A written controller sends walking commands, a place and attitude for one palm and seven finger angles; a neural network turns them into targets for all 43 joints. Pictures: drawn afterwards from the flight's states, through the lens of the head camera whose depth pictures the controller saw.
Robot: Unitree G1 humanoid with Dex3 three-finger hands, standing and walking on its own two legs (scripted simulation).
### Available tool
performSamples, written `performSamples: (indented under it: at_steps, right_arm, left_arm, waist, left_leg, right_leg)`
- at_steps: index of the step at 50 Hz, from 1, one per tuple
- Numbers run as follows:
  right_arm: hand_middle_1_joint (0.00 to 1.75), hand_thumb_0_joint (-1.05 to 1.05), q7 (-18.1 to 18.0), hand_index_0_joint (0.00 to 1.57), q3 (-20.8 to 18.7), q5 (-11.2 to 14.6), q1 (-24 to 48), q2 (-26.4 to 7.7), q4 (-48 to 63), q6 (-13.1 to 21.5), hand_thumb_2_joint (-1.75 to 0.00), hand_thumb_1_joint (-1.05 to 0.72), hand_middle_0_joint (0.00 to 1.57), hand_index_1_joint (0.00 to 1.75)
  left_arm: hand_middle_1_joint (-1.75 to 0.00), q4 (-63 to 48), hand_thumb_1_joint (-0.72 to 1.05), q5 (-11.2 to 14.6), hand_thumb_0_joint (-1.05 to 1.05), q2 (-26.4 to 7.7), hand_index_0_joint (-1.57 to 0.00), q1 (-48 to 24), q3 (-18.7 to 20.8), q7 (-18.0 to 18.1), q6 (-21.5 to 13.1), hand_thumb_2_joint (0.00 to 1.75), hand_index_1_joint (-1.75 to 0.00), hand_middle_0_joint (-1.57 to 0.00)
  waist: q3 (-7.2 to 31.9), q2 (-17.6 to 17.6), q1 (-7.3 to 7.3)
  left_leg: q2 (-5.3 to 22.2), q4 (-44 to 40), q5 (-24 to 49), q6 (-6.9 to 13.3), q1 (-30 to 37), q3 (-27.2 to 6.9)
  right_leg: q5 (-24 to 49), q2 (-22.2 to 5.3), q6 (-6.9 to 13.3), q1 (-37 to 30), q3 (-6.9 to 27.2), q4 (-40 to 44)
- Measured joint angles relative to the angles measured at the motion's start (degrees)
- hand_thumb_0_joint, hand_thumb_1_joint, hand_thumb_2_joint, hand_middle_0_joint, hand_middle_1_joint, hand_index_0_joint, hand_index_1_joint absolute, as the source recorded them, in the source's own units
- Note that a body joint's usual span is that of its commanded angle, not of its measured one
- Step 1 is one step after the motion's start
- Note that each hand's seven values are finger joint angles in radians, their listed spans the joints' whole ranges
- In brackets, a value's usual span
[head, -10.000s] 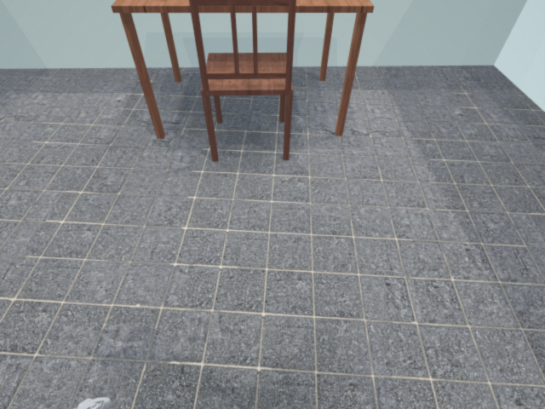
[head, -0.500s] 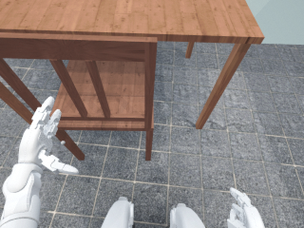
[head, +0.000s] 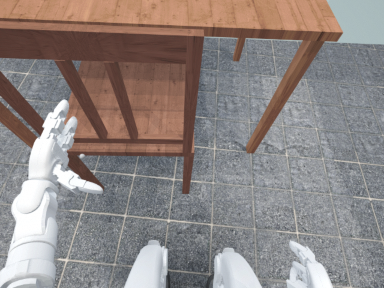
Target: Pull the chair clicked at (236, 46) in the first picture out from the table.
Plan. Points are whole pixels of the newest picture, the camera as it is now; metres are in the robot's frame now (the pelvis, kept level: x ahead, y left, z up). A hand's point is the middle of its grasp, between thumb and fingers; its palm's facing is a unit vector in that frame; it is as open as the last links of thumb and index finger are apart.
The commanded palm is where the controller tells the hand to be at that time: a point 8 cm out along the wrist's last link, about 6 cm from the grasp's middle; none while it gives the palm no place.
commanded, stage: aim the fingers beside a spindle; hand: left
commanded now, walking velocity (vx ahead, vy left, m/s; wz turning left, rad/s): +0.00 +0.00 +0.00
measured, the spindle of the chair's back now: (87, 105) +0.50 +0.26 +0.01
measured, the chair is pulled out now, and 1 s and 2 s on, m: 0.00 0.00 0.00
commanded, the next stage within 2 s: push the fingers through the gap in 0.82 s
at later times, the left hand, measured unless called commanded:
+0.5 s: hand (82, 152) +0.37 +0.24 +0.02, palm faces +0.03 -1.00 -0.05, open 16.9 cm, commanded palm +0.36 +0.28 +0.02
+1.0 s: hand (80, 155) +0.37 +0.24 +0.02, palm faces +0.01 -1.00 -0.03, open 16.9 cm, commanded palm +0.36 +0.29 +0.02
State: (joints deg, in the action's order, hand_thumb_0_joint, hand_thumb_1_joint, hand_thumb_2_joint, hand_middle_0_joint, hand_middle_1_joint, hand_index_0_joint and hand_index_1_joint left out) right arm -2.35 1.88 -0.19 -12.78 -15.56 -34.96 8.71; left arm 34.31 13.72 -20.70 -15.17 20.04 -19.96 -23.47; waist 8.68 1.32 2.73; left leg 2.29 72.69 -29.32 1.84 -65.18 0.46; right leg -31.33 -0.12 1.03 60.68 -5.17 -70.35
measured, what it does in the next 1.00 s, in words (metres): stands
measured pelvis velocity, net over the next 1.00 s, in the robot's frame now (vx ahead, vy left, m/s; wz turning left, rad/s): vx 0.00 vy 0.00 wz -0.01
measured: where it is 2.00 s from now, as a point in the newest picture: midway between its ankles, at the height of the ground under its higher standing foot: outside the picture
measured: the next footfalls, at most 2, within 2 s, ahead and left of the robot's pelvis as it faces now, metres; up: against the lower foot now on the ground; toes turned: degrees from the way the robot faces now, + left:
none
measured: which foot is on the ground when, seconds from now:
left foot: down 0.00-1.00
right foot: down 0.00-1.00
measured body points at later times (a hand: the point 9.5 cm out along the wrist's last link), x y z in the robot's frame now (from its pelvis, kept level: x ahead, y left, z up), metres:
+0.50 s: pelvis +0.00 +0.00 +0.00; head +0.13 +0.02 +0.43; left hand +0.36 +0.29 +0.03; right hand +0.13 -0.27 -0.11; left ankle +0.05 +0.10 -0.62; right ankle +0.02 -0.12 -0.62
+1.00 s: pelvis +0.00 +0.00 -0.01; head +0.13 +0.03 +0.43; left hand +0.36 +0.30 +0.02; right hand +0.14 -0.26 -0.11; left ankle +0.05 +0.10 -0.62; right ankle +0.02 -0.12 -0.62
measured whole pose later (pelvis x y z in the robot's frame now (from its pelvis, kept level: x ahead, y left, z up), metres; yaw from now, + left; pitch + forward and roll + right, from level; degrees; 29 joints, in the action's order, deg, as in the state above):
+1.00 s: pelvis +0.00 +0.00 -0.01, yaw +0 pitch +23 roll -4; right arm -1.8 1.5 -0.1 -12.9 -15.8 -35.3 7.6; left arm 34.5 14.4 -21.9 -16.4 22.1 -22.4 -22.9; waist 8.6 1.3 3.0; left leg 2.5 74.5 -30.0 2.1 -68.0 0.1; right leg -31.6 0.2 0.8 63.1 -5.4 -71.4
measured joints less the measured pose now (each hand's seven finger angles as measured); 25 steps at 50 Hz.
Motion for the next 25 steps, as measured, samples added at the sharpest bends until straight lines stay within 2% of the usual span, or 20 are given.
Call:
performSamples:
  at_steps: [6,11,18,25]
  right_arm:
    - [0.3,0.01,0.4,0.21,0.0,-0.2,-0.3,-0.1,-0.1,-1.1,-0.9,-0.9,0.2,0.3]
    - [0.3,0.01,0.7,0.21,-0.2,0.0,-1.0,-0.1,0.1,-2.2,-0.9,-0.9,0.2,0.3]
    - [0.3,0.01,0.8,0.21,-0.6,0.2,-1.8,-0.3,-0.1,-2.4,-0.9,-0.9,0.2,0.3]
    - [0.3,0.01,0.4,0.21,-0.7,0.1,-0.9,-0.5,-0.8,-1.7,-0.9,-0.9,0.2,0.3]
  left_arm:
    - [-0.08,2.5,-0.5,-0.4,-0.01,-1.3,-0.06,-3.3,1.2,-0.4,0.0,0.3,-0.08,-0.06]
    - [-0.08,2.6,-0.5,0.0,-0.01,-1.9,-0.06,-2.9,2.3,-1.2,0.4,0.3,-0.08,-0.06]
    - [-0.08,0.8,-0.5,0.5,-0.01,-1.4,-0.06,-0.3,2.6,-1.2,-0.1,0.3,-0.08,-0.06]
    - [-0.08,1.3,-0.5,0.3,-0.01,-1.2,-0.06,-1.6,1.6,-1.3,-0.6,0.3,-0.08,-0.06]
  waist:
    - [0.0,0.2,0.52]
    - [0.0,0.2,0.88]
    - [-0.2,0.3,0.71]
    - [-0.3,0.2,0.39]
  left_leg:
    - [0.2,1.1,-0.3,-0.1,-1.7,0.0]
    - [0.5,1.2,-0.5,0.0,-2.0,0.2]
    - [0.5,0.6,-0.4,-0.1,-1.5,0.1]
    - [0.3,1.0,-0.4,-0.2,-1.9,-0.4]
  right_leg:
    - [-0.2,0.2,0.1,1.7,0.0,-1.0]
    - [-0.3,0.4,0.1,2.2,0.3,-1.1]
    - [-0.2,0.5,0.1,1.6,0.2,-0.5]
    - [-0.3,0.3,0.2,1.7,-0.3,-0.8]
